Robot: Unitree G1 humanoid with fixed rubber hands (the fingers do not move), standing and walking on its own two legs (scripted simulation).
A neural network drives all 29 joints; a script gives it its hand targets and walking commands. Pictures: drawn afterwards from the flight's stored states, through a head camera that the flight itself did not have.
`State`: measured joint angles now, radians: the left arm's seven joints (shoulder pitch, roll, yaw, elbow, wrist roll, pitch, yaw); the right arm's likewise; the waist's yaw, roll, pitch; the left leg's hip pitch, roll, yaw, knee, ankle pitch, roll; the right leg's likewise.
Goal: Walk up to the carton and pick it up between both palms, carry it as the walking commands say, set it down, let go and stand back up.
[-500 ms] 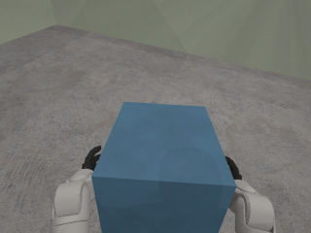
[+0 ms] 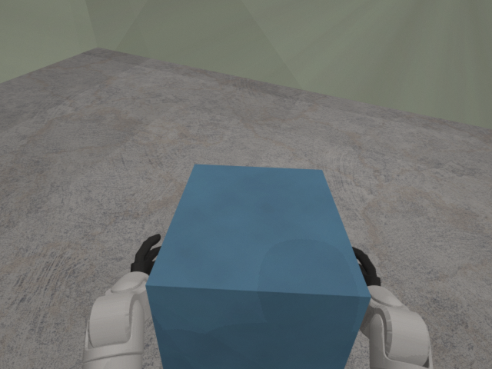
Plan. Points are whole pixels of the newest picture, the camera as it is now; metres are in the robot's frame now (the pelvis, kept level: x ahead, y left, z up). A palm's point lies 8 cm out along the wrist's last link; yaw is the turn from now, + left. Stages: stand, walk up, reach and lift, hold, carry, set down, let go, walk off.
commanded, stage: carry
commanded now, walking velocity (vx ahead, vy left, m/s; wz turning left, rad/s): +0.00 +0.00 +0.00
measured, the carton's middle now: (253, 275) +0.30 +0.00 +0.00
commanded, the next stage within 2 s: hold in 1.84 s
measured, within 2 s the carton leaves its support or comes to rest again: neither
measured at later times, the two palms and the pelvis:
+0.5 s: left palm (147, 287) +0.24 +0.17 +0.05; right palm (375, 302) +0.23 -0.18 +0.06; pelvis -0.01 -0.01 +0.00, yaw +0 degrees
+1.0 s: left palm (145, 296) +0.22 +0.17 +0.05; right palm (379, 312) +0.22 -0.18 +0.06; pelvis -0.03 -0.01 +0.00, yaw +0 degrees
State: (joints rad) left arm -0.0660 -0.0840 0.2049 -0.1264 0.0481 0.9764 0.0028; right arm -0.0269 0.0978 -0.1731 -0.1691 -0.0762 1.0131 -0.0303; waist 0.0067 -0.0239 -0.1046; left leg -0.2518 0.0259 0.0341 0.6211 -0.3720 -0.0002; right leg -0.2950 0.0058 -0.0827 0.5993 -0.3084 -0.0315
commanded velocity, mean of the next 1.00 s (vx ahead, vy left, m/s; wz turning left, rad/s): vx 0.00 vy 0.00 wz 0.00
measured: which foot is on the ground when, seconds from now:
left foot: down 0.00-1.00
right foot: down 0.00-1.00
